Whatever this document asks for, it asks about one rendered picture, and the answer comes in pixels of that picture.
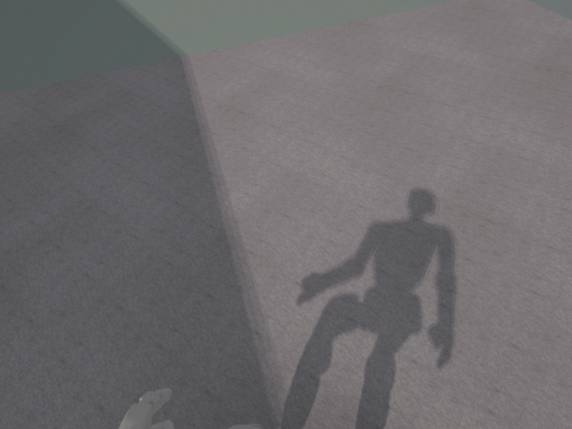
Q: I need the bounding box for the left robot hand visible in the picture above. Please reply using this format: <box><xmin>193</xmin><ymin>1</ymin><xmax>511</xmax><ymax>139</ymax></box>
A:
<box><xmin>118</xmin><ymin>388</ymin><xmax>174</xmax><ymax>429</ymax></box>

